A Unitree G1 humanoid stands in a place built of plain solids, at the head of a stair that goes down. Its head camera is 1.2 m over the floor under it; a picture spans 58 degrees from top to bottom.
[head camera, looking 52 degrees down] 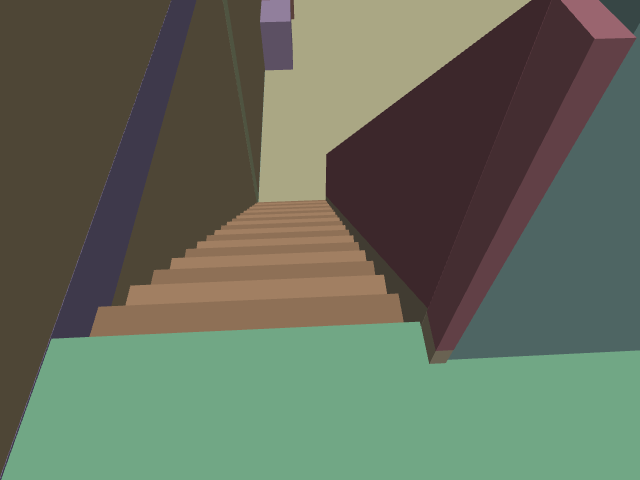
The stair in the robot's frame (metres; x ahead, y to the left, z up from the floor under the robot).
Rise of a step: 0.21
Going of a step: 0.22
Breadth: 1.12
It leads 3 degrees to the left of straight ahead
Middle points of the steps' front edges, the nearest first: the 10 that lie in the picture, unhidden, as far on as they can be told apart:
0.59 0.25 0.00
0.81 0.26 -0.20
1.04 0.27 -0.41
1.26 0.28 -0.61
1.48 0.29 -0.82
1.70 0.30 -1.02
1.92 0.32 -1.23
2.14 0.33 -1.44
2.36 0.34 -1.64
2.58 0.35 -1.85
